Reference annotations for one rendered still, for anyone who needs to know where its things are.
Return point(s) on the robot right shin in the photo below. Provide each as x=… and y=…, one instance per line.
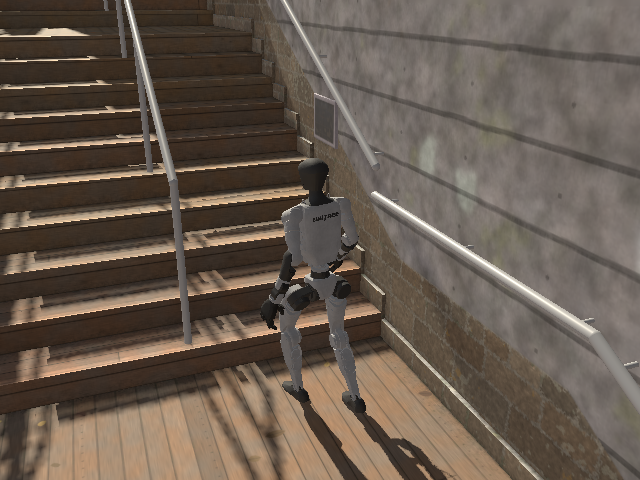
x=346, y=363

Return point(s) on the left robot upper arm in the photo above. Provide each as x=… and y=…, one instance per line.
x=291, y=219

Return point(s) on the robot left hand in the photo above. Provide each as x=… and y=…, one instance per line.
x=268, y=312

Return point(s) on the right robot upper arm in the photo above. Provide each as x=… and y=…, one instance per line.
x=350, y=236

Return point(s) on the robot right hand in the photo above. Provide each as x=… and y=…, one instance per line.
x=336, y=265

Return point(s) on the right robot forearm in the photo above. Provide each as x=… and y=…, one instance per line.
x=344, y=250

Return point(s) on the left robot forearm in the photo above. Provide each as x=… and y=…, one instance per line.
x=283, y=280

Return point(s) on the right robot foot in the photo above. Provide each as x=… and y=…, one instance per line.
x=358, y=405

